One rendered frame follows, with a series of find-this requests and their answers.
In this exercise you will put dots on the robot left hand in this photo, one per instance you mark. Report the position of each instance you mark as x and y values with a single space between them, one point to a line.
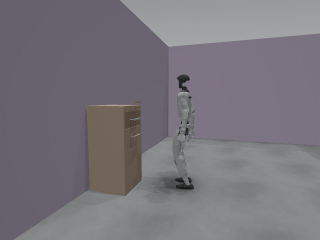
181 139

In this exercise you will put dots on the left robot upper arm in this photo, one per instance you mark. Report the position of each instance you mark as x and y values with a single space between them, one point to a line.
182 98

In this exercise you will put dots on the robot right hand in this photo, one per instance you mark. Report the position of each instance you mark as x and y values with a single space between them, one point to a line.
191 132

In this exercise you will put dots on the robot right thigh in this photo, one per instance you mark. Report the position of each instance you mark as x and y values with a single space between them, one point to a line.
181 152

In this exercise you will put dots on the right robot upper arm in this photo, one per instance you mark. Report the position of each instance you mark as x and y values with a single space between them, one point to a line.
192 107

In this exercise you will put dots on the cabinet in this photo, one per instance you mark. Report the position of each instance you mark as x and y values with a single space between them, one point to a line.
114 154

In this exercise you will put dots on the robot right forearm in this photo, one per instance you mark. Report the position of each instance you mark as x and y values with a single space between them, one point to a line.
191 121

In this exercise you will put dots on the robot left forearm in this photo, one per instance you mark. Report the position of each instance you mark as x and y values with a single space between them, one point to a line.
184 121

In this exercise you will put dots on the robot left foot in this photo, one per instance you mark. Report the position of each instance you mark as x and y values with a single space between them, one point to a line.
184 186

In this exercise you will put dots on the drawer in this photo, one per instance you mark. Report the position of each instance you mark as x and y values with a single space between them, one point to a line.
131 115

